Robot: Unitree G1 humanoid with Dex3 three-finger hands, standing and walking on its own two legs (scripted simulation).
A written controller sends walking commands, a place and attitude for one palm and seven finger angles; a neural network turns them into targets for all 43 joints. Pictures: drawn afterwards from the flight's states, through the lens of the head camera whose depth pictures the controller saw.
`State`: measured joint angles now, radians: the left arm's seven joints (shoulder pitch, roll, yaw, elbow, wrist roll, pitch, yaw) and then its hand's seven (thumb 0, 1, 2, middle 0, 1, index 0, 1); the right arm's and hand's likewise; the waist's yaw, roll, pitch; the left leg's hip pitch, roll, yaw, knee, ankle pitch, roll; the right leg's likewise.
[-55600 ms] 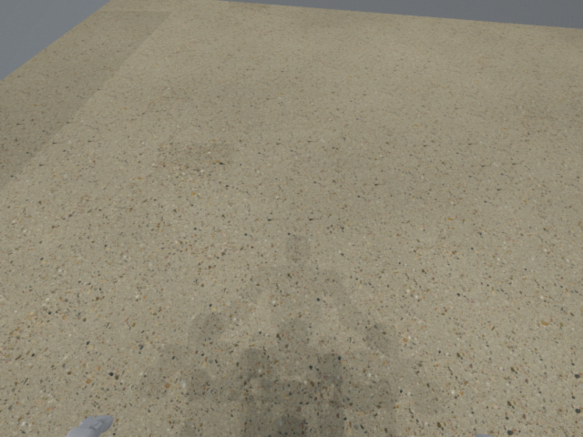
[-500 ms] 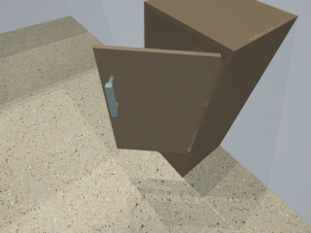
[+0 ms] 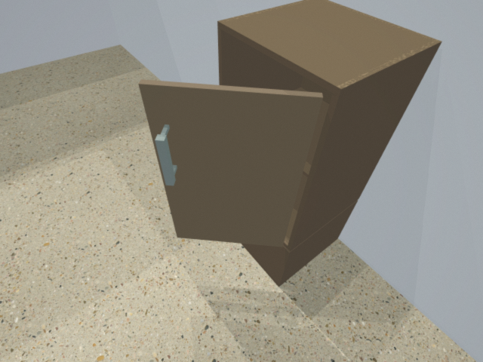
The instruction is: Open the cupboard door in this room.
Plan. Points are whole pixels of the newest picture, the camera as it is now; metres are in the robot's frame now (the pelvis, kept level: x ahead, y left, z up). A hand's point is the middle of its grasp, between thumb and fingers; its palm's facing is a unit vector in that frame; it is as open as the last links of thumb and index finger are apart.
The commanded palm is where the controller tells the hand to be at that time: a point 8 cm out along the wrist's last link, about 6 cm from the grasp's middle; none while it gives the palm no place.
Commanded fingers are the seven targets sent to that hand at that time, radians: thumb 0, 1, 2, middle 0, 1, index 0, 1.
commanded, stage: look again from close up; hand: left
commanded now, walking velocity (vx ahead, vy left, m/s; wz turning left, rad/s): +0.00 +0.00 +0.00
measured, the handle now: (168, 156) +0.55 +0.21 -0.01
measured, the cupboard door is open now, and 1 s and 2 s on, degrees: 47 47 47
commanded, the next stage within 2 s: raise the hand with hooked fingers in 0.64 s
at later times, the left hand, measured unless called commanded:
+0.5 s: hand out of the picture +0.05 +0.24 -0.18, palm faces +0.04 -0.98 -0.21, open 7.4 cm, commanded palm none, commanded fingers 0.00 0.90 0.90 -0.20 -0.30 -0.20 -0.30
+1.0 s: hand (75, 317) +0.19 +0.28 -0.02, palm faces +0.12 -0.99 -0.03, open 7.8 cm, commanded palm +0.12 +0.33 -0.06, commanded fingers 0.00 0.57 0.76 -0.22 -0.51 -0.22 -0.51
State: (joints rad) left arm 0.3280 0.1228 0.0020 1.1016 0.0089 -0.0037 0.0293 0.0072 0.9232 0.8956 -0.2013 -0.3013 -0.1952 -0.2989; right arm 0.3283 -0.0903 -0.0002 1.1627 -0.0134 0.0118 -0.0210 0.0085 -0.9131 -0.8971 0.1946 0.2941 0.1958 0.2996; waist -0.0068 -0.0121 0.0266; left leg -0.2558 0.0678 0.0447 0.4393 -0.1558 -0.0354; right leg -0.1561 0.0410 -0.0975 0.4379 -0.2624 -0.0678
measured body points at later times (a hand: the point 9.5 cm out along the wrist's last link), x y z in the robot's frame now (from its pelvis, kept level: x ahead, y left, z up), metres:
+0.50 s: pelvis +0.01 +0.05 -0.01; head +0.00 +0.07 +0.44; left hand +0.05 +0.29 -0.16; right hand +0.08 -0.18 -0.15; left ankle +0.05 +0.14 -0.74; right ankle -0.01 -0.07 -0.74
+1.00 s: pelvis -0.03 +0.08 -0.05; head -0.01 +0.09 +0.40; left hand +0.18 +0.33 -0.02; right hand +0.13 -0.17 -0.13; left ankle +0.05 +0.15 -0.74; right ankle +0.01 -0.04 -0.74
